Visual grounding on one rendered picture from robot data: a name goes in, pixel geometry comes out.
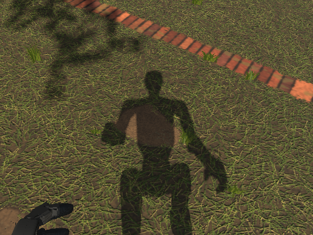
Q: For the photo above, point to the robot left hand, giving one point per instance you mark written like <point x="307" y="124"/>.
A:
<point x="29" y="225"/>

